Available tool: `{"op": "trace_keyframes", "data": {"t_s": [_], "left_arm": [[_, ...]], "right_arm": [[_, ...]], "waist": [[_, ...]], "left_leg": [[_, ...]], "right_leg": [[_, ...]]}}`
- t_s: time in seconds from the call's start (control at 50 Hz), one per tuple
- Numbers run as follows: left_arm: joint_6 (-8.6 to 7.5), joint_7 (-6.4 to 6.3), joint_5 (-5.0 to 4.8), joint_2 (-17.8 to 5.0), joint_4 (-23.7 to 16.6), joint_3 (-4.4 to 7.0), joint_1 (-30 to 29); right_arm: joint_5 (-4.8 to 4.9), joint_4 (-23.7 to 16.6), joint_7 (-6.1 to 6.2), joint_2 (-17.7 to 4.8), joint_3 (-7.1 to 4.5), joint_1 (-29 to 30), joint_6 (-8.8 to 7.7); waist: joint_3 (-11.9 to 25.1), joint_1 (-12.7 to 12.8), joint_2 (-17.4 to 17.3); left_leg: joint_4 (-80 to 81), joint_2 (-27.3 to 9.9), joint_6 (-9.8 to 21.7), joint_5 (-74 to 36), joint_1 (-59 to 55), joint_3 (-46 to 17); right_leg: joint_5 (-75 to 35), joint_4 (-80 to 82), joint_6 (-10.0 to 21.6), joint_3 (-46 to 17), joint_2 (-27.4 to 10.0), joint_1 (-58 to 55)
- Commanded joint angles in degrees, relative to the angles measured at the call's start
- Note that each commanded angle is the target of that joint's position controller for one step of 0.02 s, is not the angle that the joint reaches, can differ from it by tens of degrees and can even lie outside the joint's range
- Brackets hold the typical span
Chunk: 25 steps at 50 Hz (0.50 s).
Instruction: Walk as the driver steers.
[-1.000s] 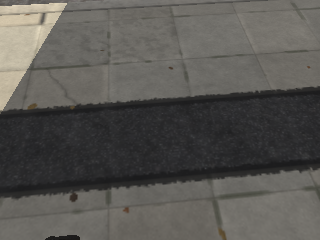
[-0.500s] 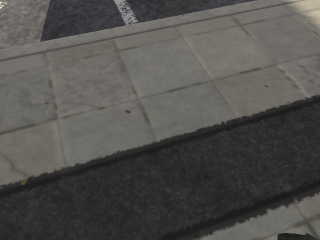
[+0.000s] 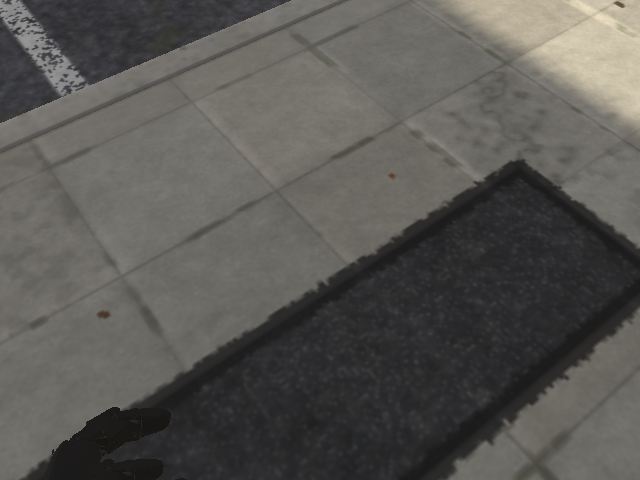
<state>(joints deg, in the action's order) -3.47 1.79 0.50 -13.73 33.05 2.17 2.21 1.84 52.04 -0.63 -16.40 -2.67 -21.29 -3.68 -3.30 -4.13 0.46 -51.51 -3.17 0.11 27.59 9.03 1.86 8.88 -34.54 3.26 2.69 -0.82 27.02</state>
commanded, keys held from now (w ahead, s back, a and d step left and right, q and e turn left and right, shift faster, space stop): w+q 1.00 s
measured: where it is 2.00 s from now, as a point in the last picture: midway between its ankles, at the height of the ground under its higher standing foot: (167, 348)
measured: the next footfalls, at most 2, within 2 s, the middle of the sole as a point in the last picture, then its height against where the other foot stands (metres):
left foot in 0.50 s outside the picture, level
right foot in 1.00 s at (261, 358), level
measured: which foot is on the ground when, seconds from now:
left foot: up 0.00-0.48, down 0.50-1.00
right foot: down 0.00-0.50, up 0.52-0.98, down 1.00-1.00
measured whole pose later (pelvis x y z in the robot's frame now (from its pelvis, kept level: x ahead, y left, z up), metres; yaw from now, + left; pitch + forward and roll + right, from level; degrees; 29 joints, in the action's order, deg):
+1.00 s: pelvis +0.51 +0.14 +0.00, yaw +33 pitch +3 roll +0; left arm -7.2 1.5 0.0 -15.7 37.7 2.7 1.1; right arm 1.4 41.9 0.9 -17.0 -4.4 -22.5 -1.5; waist 0.2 -4.9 1.4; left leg -29.6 6.3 3.6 26.0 4.6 -14.0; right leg 2.4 -25.6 0.4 -3.3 1.3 25.6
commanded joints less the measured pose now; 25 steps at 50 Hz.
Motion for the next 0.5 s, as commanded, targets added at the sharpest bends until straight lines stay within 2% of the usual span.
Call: {"op": "trace_keyframes", "data": {"t_s": [0.02, 0.04, 0.06, 0.08, 0.12, 0.18, 0.22, 0.3, 0.38, 0.4, 0.44, 0.46, 0.48, 0.5], "left_arm": [[-0.54, -0.76, -0.11, -9.88, 1.34, 3.6, 18.23], [-0.93, -0.4, -0.47, -7.99, 1.98, 3.07, 14.89], [-1.53, -0.19, -0.58, -6.27, 2.07, 2.64, 12.4], [-2.08, -0.16, -0.35, -5.67, 2.36, 2.59, 10.78], [-3.19, -0.53, 0.13, -6.08, 3.51, 2.98, 9.83], [-3.63, -1.5, 0.78, -6.63, 5.59, 3.36, 10.86], [-3.45, -2.07, 0.71, -7.18, 6.69, 3.54, 11.91], [-2.83, -2.72, 0.12, -9.47, 8.26, 4.23, 13.74], [-1.54, -2.84, -1.09, -11.16, 10.13, 5.04, 16.17], [-1.16, -2.84, -1.41, -11.65, 10.41, 5.23, 16.17], [-0.49, -2.99, -1.89, -13.37, 10.35, 5.65, 14.93], [-0.08, -3.08, -2.25, -14.2, 10.2, 5.82, 14.15], [0.33, -3.08, -2.78, -14.22, 9.99, 5.66, 12.95], [0.02, -3.23, -2.27, -12.7, 9.46, 4.96, 13.82]], "right_arm": [[1.57, -7.38, -0.36, -8.41, -1.57, 5.03, -2.08], [0.78, -7.18, -0.09, -6.98, -1.47, 6.18, -1.57], [-0.02, -6.8, 0.16, -6.84, -1.9, 5.53, -0.7], [0.02, -5.98, 0.13, -5.79, -1.89, 3.36, 0.29], [0.13, -5.74, 0.15, -3.61, -1.73, 2.41, 1.46], [-0.07, -7.2, 0.45, -3.41, -2.04, 6.35, 1.97], [-0.3, -8.06, 0.04, -2.95, -1.98, 8.7, 1.81], [-0.75, -10.79, -1.46, -1.5, -1.16, 15.72, 1.53], [-0.71, -14.36, -2.74, -1.63, -0.85, 20.98, 1.64], [-0.71, -15.11, -3.0, -1.9, -0.93, 21.4, 1.7], [-0.73, -15.95, -3.2, -3.29, -1.66, 19.36, 1.99], [-0.63, -15.42, -3.07, -4.68, -2.5, 15.23, 2.22], [-0.47, -13.5, -2.71, -7.14, -4.04, 6.96, 2.3], [-0.47, -11.2, -1.69, -11.67, -6.16, -2.18, 2.62]], "waist": [[14.59, 9.89, 6.8], [10.34, 7.51, 3.9], [8.01, 5.61, 5.15], [6.92, 3.98, 5.68], [5.24, 2.62, 4.93], [2.18, 3.05, 3.75], [1.32, 3.69, 3.5], [-1.24, 6.32, 2.39], [-3.07, 8.03, 2.25], [-2.91, 7.85, 2.59], [-0.13, 5.76, 4.25], [2.87, 3.2, 5.05], [7.24, -1.65, 3.92], [12.26, -5.47, 0.33]], "left_leg": [[-23.28, -1.17, 1.06, 0.28, 33.17, -7.5], [-19.77, -3.21, 0.68, -3.56, 31.65, -6.63], [-17.48, -4.56, 0.3, -6.77, 29.01, -6.6], [-17.0, -5.08, -0.11, -9.62, 25.63, -6.8], [-16.3, -4.92, -0.93, -13.27, 24.84, -6.93], [-11.47, -4.63, -1.8, -19.96, 29.95, -8.81], [-5.94, -4.22, -1.82, -25.11, 31.74, -8.89], [5.32, -3.7, -0.78, -30.68, 31.56, -5.08], [11.32, -3.27, 1.6, -24.96, 33.29, -1.89], [12.22, -2.72, 2.42, -22.28, 32.69, -0.75], [13.13, 0.5, 4.63, -16.54, 26.5, 2.81], [13.58, 3.07, 5.97, -14.37, 20.41, 4.76], [17.62, 6.29, 7.87, -17.28, 8.97, 6.18], [19.33, 5.32, 10.36, -21.11, -7.94, 0.61]], "right_leg": [[-10.69, 14.03, 11.97, -24.41, -20.39, -37.66], [-10.66, 16.23, 10.11, -18.91, -17.25, -30.39], [-10.45, 18.63, 9.18, -15.03, -15.43, -24.95], [-8.82, 21.38, 8.74, -12.35, -14.37, -20.78], [-9.43, 25.13, 9.08, -8.84, -14.41, -17.15], [-11.19, 27.01, 8.28, -3.43, -14.09, -18.0], [-11.7, 27.14, 7.53, -0.34, -13.76, -20.14], [-11.57, 27.32, 6.55, 4.31, -14.68, -23.09], [-13.9, 24.37, 5.56, 6.49, -16.87, -29.99], [-16.91, 22.74, 5.12, 7.05, -17.27, -31.38], [-34.14, 16.16, 3.8, 8.73, -17.11, -32.52], [-43.71, 9.57, 2.95, 9.65, -16.48, -32.36], [-47.27, -1.69, 1.29, 11.46, -14.27, -29.51], [-35.72, -17.17, -1.46, 11.66, -11.79, -18.12]]}}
